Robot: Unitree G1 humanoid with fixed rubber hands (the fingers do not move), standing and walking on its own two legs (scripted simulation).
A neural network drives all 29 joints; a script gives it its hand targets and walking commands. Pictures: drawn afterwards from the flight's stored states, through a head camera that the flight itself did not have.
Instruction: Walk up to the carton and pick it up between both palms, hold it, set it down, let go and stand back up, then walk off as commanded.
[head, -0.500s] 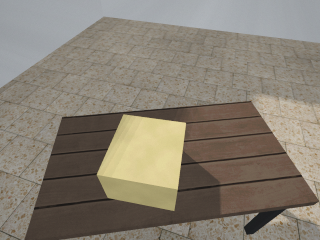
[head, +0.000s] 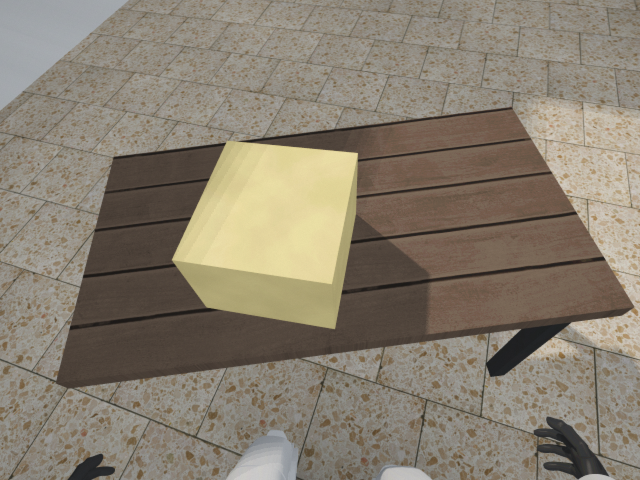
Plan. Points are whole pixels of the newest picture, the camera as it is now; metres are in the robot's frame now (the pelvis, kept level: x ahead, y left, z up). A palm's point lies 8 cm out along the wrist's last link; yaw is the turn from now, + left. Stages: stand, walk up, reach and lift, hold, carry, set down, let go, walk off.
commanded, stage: walk off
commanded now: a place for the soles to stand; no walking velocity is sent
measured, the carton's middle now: (279, 232) +0.52 +0.09 -0.11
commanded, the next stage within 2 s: none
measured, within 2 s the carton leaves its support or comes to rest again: neither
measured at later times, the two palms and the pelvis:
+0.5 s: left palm out of the picture -0.05 +0.37 -0.08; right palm out of the picture -0.01 -0.27 -0.11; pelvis -0.15 +0.04 +0.00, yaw +4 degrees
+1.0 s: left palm out of the picture -0.22 +0.41 -0.09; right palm out of the picture -0.17 -0.24 -0.04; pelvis -0.25 +0.08 +0.03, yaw -3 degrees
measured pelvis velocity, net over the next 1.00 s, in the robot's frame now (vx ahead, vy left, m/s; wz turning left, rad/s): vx -0.25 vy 0.08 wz -0.04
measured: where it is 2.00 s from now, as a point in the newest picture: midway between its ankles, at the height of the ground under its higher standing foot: outside the picture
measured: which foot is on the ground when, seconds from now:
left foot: up 0.00-0.52, down 0.54-1.00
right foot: down 0.00-0.54, up 0.56-1.00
